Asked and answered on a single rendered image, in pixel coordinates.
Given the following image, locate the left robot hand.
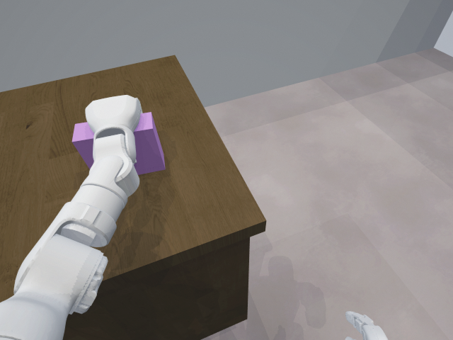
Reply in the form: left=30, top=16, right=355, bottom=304
left=85, top=95, right=143, bottom=164

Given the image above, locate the table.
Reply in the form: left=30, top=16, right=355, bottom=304
left=0, top=55, right=266, bottom=340

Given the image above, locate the sponge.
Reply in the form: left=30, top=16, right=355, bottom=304
left=72, top=112, right=165, bottom=175

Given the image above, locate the right robot hand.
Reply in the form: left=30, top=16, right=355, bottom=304
left=345, top=311, right=388, bottom=340

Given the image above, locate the robot left upper arm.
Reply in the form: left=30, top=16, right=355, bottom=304
left=0, top=234, right=108, bottom=340

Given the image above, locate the robot left forearm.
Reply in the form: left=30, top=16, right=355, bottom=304
left=13, top=124, right=139, bottom=294

